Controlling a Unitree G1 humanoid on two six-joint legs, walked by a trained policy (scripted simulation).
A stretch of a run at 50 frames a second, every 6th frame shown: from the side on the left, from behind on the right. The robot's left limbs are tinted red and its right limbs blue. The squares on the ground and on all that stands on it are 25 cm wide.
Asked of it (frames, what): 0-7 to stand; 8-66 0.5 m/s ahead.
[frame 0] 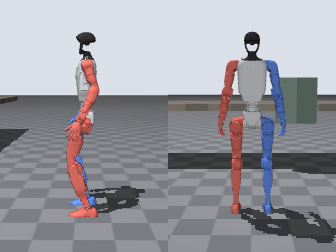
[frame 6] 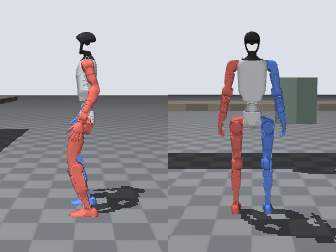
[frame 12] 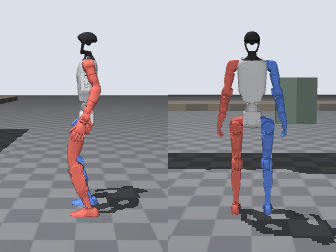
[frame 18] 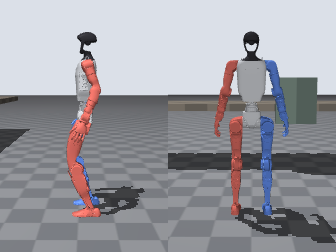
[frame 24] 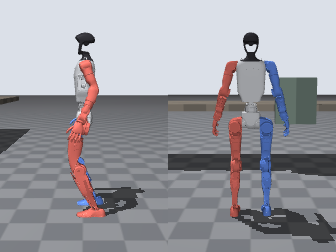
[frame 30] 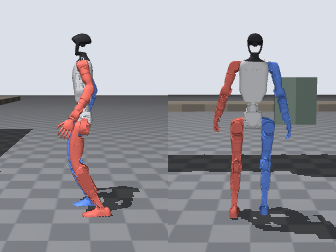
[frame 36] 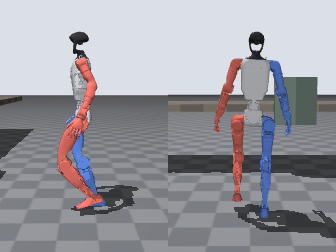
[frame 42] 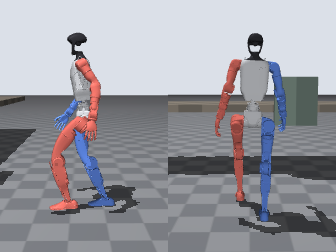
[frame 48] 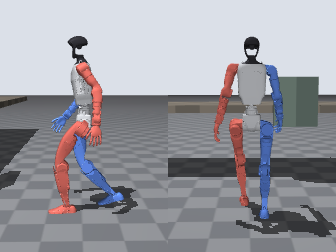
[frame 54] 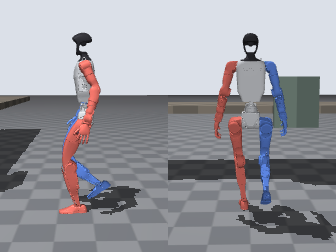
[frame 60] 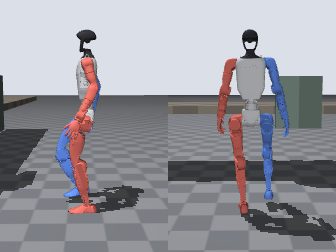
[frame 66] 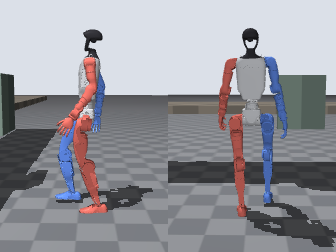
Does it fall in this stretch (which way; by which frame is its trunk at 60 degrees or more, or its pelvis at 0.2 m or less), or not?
no
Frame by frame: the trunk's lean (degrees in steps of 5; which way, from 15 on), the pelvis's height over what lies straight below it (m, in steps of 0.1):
0: 0, 0.8
6: 0, 0.8
12: 0, 0.8
18: 0, 0.8
24: 0, 0.8
30: 5, 0.8
36: 5, 0.8
42: 5, 0.8
48: 5, 0.7
54: 5, 0.8
60: 0, 0.8
66: 5, 0.8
